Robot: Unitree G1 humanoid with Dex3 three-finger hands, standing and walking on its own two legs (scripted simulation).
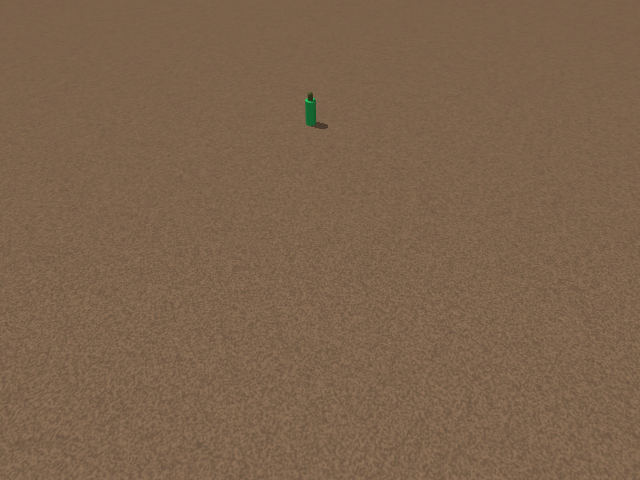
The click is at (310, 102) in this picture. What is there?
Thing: necked bottle
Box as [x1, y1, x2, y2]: [305, 92, 315, 125]
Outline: 309,92 308,97 305,99 306,123 308,125 312,125 315,123 315,99 312,97 312,93
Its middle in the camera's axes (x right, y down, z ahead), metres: -0.04 -0.74 +2.22
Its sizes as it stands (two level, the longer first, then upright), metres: 0.059 0.059 0.190
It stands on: the floor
